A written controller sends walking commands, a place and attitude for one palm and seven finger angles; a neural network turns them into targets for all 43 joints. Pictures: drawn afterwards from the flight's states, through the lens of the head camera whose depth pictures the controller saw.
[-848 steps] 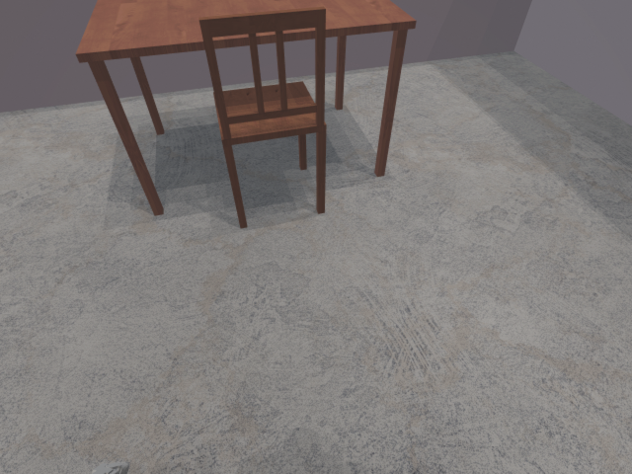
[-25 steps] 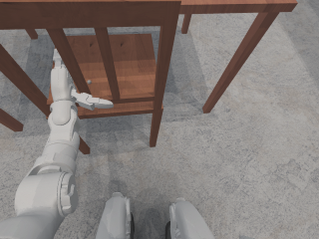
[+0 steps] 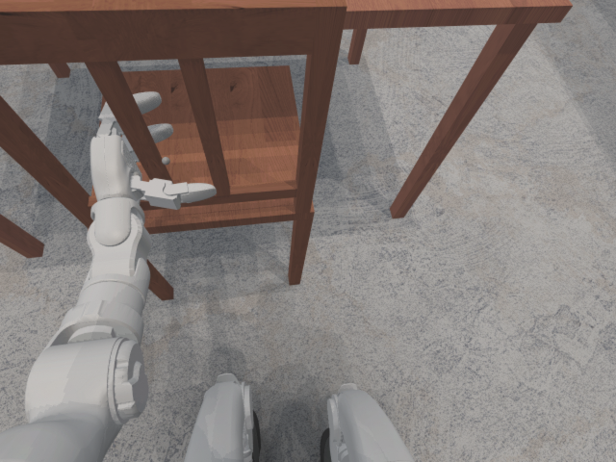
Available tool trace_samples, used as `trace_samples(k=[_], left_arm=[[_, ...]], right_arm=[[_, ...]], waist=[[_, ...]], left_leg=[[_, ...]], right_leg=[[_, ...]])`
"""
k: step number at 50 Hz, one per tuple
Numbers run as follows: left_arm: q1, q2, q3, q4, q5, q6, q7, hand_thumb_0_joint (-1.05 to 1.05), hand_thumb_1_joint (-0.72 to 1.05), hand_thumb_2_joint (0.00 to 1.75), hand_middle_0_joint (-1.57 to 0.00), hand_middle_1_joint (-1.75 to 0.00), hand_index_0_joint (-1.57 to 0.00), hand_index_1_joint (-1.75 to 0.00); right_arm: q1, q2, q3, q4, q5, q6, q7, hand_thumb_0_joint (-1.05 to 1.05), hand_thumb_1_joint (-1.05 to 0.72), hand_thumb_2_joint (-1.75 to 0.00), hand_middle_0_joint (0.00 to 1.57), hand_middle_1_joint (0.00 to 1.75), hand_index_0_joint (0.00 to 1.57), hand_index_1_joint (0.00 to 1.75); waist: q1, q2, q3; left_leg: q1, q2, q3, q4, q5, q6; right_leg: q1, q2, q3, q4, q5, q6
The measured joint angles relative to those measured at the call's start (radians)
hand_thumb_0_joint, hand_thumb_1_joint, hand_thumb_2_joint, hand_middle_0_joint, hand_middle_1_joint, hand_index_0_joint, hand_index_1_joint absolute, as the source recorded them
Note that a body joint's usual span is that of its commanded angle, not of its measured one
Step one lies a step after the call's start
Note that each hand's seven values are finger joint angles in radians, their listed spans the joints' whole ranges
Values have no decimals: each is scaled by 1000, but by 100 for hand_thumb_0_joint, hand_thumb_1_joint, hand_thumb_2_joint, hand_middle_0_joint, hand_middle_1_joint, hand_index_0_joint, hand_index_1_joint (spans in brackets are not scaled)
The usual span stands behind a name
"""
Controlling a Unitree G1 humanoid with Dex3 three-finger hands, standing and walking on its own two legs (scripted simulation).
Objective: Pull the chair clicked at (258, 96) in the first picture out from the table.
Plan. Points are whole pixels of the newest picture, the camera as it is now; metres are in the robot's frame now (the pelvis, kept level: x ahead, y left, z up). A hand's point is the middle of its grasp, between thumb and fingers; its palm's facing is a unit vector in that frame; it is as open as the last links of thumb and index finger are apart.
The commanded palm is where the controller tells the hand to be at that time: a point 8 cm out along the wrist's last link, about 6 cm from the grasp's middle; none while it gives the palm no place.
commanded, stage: hook a spindle and tug to test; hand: left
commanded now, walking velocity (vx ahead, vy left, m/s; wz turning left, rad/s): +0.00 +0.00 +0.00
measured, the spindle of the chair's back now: (142, 141) +0.51 +0.19 +0.04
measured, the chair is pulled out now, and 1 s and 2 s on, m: -0.01 0.01 0.12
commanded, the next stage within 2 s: step backward, pulling the chair out in 1.00 s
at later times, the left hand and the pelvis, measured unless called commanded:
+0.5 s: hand (163, 160) +0.49 +0.16 +0.03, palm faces +0.13 -0.99 -0.01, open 5.3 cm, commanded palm +0.44 +0.19 +0.03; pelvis +0.02 +0.01 +0.01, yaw +0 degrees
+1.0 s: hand (166, 175) +0.47 +0.16 +0.03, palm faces +0.10 -0.99 +0.00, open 5.3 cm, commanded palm +0.42 +0.19 +0.03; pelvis +0.03 +0.01 +0.02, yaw +0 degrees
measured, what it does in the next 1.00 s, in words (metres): stands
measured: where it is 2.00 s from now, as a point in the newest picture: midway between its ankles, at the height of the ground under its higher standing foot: outside the picture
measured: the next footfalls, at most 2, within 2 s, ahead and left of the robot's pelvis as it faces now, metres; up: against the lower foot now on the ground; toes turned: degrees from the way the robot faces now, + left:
none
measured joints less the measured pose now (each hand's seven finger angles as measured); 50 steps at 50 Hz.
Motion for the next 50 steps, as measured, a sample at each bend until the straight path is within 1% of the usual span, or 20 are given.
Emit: trace_samples(k=[5, 9, 13, 18, 22, 29, 50], left_arm=[[10, -2, -9, -12, -5, -2, 0, -1, -11, 47, -40, -123, -37, -123], [21, -12, -24, -34, -12, 8, 14, 0, 9, 55, -43, -135, -40, -134], [31, -23, -32, -46, -12, 9, 24, 0, 31, 65, -43, -140, -41, -140], [45, -30, -38, -61, -8, 6, 20, 1, 58, 76, -44, -144, -42, -143], [65, -34, -43, -82, -16, 9, 13, 1, 74, 83, -44, -145, -42, -144], [118, -52, -59, -148, -34, 28, 15, 1, 75, 80, -41, -145, -41, -145], [259, -92, -98, -301, -53, 53, 3, 2, 75, 77, -41, -145, -41, -145]], right_arm=[[-2, 0, -4, -3, 1, 1, 2, 0, -91, -90, 21, 30, 20, 30], [-5, 1, -9, -5, 1, 3, 6, 0, -91, -90, 21, 30, 20, 30], [-11, 3, -9, -5, 0, 6, 9, 0, -91, -90, 21, 30, 20, 30], [-16, 7, -9, -9, 0, 8, 11, 0, -91, -90, 21, 30, 20, 30], [-20, 10, -10, -15, 1, 10, 13, 0, -91, -90, 21, 30, 20, 30], [-21, 13, -11, -31, 6, 12, 18, 0, -91, -90, 21, 30, 20, 30], [-35, 11, -13, -61, 19, 2, 16, 0, -91, -90, 20, 30, 20, 30]], waist=[[2, -1, -1], [6, 1, -2], [11, 1, -2], [14, -2, -5], [16, -2, -7], [22, -1, -7], [39, -8, -14]], left_leg=[[6, -2, 1, -3, -3, 2], [11, -4, 1, -8, -6, 3], [20, -5, 3, -15, -8, 5], [28, -7, 4, -20, -12, 7], [36, -7, 6, -23, -17, 8], [60, -6, 14, -39, -22, 10], [103, -9, 25, -60, -33, 8]], right_leg=[[7, -1, 1, -6, -2, 2], [14, -3, 1, -14, -2, 4], [24, -4, 3, -24, -3, 7], [33, -5, 4, -31, -5, 9], [42, -5, 7, -37, -8, 10], [63, -4, 16, -55, -8, 14], [99, -6, 28, -71, -17, 13]])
